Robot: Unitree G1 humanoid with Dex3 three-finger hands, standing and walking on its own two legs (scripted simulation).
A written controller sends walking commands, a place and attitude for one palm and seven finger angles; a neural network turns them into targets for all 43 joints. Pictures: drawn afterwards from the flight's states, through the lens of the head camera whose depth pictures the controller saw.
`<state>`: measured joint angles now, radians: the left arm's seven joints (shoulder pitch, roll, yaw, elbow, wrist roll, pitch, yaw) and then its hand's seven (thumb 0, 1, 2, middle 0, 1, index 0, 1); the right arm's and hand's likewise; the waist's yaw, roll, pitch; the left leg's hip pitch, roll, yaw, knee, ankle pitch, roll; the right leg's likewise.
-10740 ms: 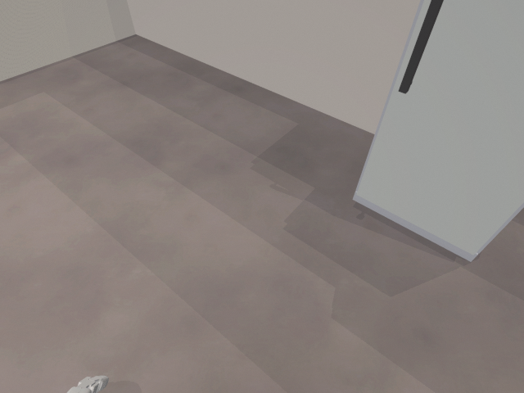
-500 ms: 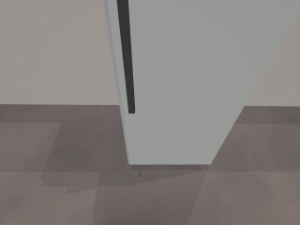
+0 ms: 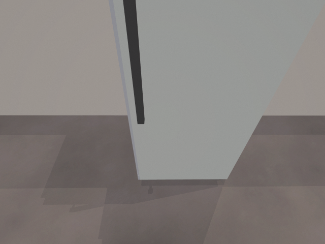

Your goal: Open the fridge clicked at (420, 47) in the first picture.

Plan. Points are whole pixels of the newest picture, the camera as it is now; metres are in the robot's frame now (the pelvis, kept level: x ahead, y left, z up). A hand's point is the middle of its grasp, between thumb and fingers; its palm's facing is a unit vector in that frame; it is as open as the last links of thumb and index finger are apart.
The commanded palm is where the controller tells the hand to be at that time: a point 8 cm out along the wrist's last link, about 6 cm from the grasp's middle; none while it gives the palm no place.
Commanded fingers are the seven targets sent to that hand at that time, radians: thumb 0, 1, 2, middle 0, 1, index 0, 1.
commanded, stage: look again from close up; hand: left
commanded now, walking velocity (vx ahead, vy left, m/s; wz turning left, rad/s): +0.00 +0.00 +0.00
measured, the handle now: (137, 69) +0.58 +0.12 +0.14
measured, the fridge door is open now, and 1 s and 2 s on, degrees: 0 0 0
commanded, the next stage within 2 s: shuffle to correct the standing spot in 0.92 s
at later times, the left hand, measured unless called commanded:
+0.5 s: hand out of the picture -0.01 +0.17 -0.18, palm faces +0.02 -0.98 -0.18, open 7.4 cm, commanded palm none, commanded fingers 0.00 0.90 0.90 -0.20 -0.30 -0.20 -0.30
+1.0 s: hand out of the picture +0.02 +0.18 -0.17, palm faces +0.02 -0.98 -0.21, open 7.4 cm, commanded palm none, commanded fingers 0.00 0.90 0.90 -0.20 -0.30 -0.20 -0.30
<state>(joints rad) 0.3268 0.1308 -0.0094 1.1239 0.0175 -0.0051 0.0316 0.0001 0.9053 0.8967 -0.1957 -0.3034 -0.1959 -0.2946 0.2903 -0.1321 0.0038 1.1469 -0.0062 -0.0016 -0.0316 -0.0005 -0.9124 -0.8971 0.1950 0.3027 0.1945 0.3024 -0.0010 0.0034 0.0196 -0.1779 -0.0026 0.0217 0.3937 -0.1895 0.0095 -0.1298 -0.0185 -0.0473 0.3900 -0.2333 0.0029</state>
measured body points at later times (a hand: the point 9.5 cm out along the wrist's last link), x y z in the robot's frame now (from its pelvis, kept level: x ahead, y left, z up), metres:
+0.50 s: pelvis +0.00 +0.00 +0.00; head +0.01 +0.00 +0.45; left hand -0.01 +0.22 -0.16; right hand +0.00 -0.22 -0.16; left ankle +0.02 +0.11 -0.74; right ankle -0.01 -0.12 -0.74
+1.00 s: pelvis +0.01 +0.00 +0.00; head +0.02 +0.00 +0.45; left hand +0.02 +0.23 -0.16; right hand +0.03 -0.24 -0.16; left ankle +0.02 +0.11 -0.74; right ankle -0.01 -0.12 -0.74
